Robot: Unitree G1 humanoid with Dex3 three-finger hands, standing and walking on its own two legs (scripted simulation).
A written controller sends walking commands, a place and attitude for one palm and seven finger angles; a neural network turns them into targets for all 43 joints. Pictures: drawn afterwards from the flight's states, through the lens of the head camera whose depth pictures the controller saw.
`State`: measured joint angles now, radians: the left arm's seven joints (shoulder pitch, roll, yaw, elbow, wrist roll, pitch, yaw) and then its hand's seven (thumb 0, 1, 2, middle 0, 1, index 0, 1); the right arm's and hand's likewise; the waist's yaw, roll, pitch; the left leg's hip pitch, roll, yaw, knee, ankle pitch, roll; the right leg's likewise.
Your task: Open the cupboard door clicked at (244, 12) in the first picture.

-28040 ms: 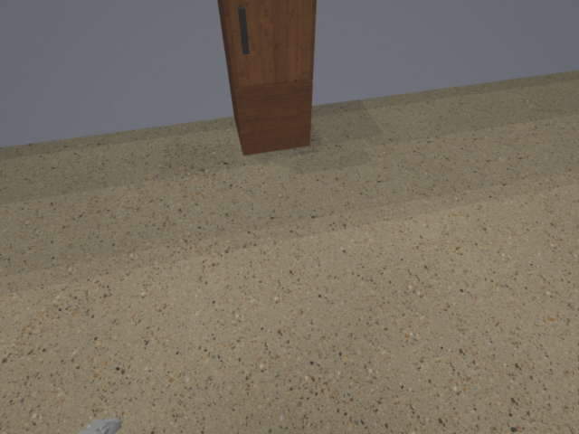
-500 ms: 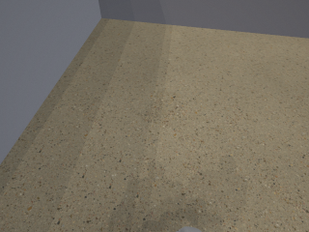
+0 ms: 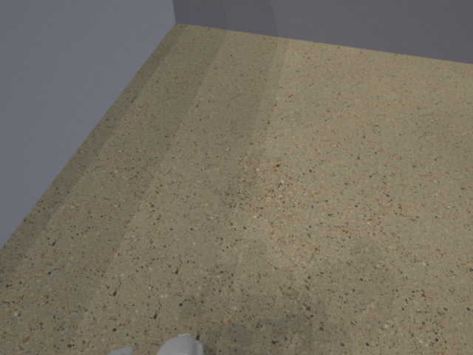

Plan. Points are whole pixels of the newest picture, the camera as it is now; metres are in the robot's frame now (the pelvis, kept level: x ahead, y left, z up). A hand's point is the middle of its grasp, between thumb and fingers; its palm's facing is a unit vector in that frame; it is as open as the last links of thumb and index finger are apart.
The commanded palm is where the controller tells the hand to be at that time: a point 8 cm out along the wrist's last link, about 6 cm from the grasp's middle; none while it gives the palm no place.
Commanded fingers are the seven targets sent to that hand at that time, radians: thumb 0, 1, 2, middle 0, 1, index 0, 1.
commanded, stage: turn to face it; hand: left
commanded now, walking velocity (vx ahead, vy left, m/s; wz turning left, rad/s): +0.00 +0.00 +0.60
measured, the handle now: out of the picture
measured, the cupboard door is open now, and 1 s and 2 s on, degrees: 49 49 49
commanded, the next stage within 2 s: none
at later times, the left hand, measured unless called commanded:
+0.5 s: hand out of the picture +0.13 +0.20 -0.16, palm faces +0.25 -0.92 -0.31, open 7.4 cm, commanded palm none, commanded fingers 0.00 0.90 0.90 -0.20 -0.30 -0.20 -0.30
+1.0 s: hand out of the picture +0.01 +0.15 -0.18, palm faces +0.59 -0.76 -0.28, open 7.4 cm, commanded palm none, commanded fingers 0.00 0.90 0.90 -0.20 -0.30 -0.20 -0.30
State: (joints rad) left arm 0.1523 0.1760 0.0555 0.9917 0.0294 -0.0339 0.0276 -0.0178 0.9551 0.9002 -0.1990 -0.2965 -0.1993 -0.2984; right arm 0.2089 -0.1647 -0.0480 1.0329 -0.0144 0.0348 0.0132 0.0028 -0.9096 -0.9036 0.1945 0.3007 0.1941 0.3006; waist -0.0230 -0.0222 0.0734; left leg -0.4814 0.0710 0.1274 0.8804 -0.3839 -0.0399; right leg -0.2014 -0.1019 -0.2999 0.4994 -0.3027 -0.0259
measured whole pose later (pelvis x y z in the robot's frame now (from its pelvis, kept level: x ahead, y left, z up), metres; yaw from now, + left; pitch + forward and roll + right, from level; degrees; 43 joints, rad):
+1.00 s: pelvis +0.10 -0.06 -0.01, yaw +36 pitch +1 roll +1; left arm 0.20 0.26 0.07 0.93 0.02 0.07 0.02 0.01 0.91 0.90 -0.20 -0.30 -0.20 -0.30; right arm 0.08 -0.24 -0.06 0.87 -0.02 0.03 0.01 0.00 -0.91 -0.90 0.20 0.30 0.20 0.30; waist 0.02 -0.04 0.13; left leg -0.32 0.00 0.05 0.61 -0.30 0.01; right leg -0.46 -0.12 -0.07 1.11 -0.52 0.07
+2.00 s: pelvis +0.18 -0.10 -0.01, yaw +71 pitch +2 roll +0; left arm 0.11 0.22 0.05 0.84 0.02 0.01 0.02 0.00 0.91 0.90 -0.20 -0.30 -0.20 -0.30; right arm 0.19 -0.24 -0.08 0.93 -0.02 0.06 0.01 0.00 -0.90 -0.90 0.20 0.30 0.20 0.30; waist -0.02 0.04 0.09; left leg -0.41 -0.04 -0.12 0.67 -0.35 -0.02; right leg -0.28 -0.03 -0.04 0.57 -0.34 0.01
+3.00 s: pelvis +0.22 -0.06 +0.00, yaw +109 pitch +0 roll +2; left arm 0.20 0.17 0.03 0.87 0.03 0.01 0.02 0.00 0.91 0.90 -0.20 -0.30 -0.20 -0.30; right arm 0.13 -0.25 -0.08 0.95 -0.01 0.09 0.03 0.00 -0.91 -0.90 0.20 0.30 0.20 0.30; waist -0.02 0.00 0.12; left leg -0.47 0.02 0.04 1.00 -0.43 -0.07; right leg -0.17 -0.12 -0.22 0.51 -0.33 0.00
